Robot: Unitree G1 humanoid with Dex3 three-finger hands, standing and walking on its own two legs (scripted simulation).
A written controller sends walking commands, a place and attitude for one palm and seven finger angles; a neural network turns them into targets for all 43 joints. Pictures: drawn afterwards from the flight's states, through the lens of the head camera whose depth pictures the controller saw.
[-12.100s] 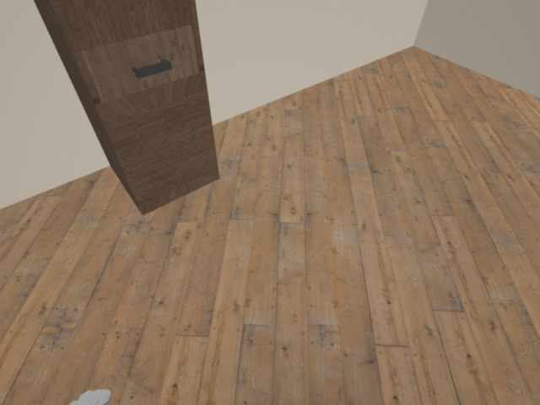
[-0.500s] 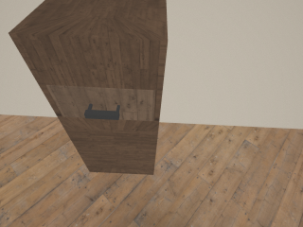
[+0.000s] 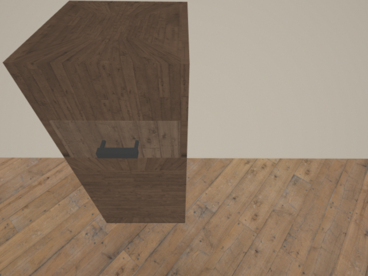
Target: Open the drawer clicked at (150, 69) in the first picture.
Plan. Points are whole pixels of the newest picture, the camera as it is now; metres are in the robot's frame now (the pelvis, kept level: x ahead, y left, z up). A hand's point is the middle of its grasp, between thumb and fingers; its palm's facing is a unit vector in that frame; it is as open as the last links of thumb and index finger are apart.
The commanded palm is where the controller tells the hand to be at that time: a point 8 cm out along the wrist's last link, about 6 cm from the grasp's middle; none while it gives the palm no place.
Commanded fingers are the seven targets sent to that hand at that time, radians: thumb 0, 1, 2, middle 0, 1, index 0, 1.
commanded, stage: come to a stop and stand still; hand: left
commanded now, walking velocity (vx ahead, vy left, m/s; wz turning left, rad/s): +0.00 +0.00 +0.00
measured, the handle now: (118, 148) +0.49 +0.24 -0.08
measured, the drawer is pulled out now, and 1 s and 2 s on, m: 0.00 0.00 0.00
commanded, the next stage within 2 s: look again from close up in 0.26 s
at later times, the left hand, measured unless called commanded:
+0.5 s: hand out of the picture -0.05 +0.15 -0.18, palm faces +0.01 -0.99 -0.17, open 7.4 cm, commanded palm none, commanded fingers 0.00 0.90 0.90 -0.20 -0.30 -0.20 -0.30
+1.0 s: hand out of the picture +0.00 +0.19 -0.16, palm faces -0.09 -0.96 -0.27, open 7.3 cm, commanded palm +0.08 +0.23 -0.06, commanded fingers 0.00 0.81 0.86 -0.21 -0.36 -0.21 -0.36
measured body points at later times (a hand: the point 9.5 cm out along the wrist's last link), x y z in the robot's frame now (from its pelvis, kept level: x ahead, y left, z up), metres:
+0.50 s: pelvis -0.02 -0.01 +0.00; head +0.00 -0.01 +0.45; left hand -0.05 +0.20 -0.16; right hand -0.03 -0.23 -0.17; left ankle -0.02 +0.11 -0.74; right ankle -0.06 -0.09 -0.74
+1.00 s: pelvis -0.03 +0.02 +0.00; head -0.01 +0.02 +0.45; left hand +0.00 +0.24 -0.14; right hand -0.03 -0.21 -0.15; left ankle -0.02 +0.11 -0.74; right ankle -0.06 -0.09 -0.74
